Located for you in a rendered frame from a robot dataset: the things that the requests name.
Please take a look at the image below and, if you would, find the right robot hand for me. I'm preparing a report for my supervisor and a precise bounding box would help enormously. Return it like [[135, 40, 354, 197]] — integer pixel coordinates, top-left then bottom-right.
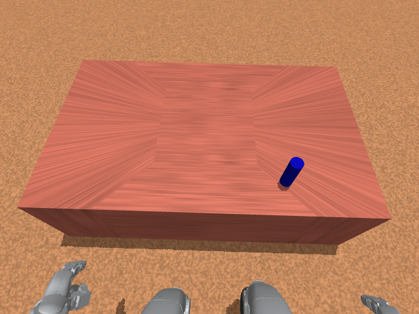
[[361, 295, 400, 314]]

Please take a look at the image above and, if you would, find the left robot hand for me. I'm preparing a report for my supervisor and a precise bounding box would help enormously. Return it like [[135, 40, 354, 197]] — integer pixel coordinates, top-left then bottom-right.
[[43, 260, 92, 311]]

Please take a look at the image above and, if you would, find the can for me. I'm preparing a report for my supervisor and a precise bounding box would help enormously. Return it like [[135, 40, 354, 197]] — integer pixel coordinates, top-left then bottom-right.
[[280, 157, 304, 187]]

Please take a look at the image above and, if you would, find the left robot arm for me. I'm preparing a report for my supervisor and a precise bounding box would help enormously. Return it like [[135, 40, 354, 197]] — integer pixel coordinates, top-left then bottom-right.
[[29, 294, 69, 314]]

